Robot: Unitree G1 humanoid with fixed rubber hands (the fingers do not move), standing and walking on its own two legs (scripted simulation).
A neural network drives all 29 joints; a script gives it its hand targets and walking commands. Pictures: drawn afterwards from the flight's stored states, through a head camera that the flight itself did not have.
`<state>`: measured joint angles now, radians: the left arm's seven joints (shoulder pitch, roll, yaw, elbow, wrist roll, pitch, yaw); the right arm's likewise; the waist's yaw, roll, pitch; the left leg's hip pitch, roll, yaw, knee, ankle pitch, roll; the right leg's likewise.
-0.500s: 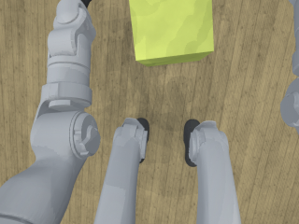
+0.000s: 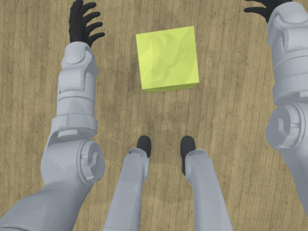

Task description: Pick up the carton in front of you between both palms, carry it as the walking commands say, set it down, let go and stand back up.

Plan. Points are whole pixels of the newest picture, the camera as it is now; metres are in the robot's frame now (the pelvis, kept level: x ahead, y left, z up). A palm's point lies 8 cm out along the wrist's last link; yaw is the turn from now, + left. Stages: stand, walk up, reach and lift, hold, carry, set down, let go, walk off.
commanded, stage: let go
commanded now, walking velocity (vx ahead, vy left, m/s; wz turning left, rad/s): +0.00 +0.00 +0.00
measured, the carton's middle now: (167, 65) +0.54 +0.01 -0.52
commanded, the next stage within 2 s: stand in 1.34 s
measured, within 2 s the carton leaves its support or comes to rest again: neither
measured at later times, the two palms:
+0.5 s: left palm (22, 121) +0.35 +0.24 +0.00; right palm out of the picture +0.38 -0.21 -0.01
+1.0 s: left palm out of the picture +0.26 +0.24 +0.06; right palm out of the picture +0.25 -0.22 +0.06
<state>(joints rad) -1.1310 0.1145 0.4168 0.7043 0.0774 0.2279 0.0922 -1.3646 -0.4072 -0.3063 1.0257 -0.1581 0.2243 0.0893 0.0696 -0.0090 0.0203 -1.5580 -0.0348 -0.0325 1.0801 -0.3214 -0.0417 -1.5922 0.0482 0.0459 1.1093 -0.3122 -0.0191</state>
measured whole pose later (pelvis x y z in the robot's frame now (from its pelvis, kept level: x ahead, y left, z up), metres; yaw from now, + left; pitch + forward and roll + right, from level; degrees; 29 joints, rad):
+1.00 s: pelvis +0.09 +0.01 +0.13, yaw -1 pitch -1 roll +0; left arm 0.22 0.22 0.04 0.44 0.00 0.09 -0.08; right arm 0.23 -0.21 -0.05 0.44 0.00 0.08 0.06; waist 0.00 0.00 0.06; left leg -0.14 -0.02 -0.06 0.44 -0.28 0.00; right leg -0.14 0.03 0.04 0.43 -0.27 -0.01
